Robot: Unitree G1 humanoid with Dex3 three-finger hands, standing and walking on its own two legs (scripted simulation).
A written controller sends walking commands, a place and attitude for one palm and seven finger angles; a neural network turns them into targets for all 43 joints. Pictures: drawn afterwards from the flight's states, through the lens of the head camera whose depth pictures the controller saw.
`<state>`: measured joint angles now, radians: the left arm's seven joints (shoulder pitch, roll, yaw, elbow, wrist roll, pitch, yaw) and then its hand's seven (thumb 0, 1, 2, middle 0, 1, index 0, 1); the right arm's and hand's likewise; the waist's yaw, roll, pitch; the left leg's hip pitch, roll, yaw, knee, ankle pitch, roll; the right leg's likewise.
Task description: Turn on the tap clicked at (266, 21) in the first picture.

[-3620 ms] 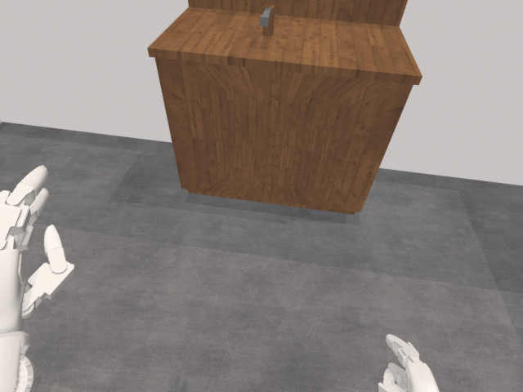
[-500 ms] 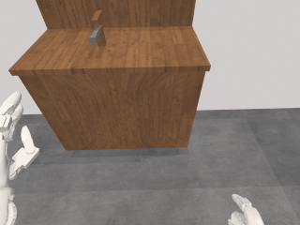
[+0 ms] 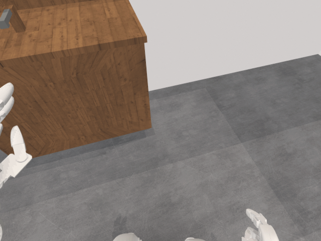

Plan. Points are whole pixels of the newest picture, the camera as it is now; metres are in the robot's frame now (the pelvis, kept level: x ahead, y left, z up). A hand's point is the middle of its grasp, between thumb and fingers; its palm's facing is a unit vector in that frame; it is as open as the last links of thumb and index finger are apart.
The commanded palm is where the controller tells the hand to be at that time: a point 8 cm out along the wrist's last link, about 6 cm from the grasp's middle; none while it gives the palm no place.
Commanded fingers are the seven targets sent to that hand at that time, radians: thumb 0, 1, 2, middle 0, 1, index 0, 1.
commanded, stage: take the last steps up to it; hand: left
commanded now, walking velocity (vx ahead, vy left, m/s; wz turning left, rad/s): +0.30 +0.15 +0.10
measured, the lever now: (3, 23) +0.82 +0.62 +0.13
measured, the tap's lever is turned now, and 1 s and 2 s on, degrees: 0 0 0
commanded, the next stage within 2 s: come to a stop and stand still in 2.00 s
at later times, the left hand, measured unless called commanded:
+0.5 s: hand (40, 159) +0.23 +0.21 +0.18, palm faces +0.41 -0.81 -0.42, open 7.4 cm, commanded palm +0.17 +0.26 +0.19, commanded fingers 0.00 0.90 0.90 -0.20 -0.30 -0.20 -0.30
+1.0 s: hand (32, 105) +0.34 +0.26 +0.19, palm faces +0.39 -0.77 -0.50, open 7.4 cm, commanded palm +0.29 +0.32 +0.19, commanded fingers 0.00 0.90 0.90 -0.20 -0.30 -0.20 -0.30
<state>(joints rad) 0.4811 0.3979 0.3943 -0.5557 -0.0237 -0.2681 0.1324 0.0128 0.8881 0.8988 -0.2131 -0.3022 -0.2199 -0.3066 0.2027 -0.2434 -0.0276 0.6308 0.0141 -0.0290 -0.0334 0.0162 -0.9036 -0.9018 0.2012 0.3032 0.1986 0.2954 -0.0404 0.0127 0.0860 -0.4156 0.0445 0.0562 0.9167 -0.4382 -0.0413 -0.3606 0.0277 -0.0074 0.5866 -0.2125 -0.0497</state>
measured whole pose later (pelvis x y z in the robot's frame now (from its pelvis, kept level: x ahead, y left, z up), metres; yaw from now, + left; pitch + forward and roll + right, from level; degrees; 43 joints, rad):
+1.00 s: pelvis +0.14 +0.03 -0.01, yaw +2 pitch +0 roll +0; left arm 0.50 0.40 0.37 -0.54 -0.01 -0.25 0.14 0.01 0.89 0.90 -0.21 -0.30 -0.21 -0.31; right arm 0.22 -0.15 0.01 0.63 0.01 -0.10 -0.04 0.01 -0.90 -0.90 0.20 0.30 0.20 0.30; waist -0.01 0.04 0.04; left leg -0.24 0.06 0.14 0.65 -0.39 0.01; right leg -0.34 -0.05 -0.20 0.61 -0.27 -0.01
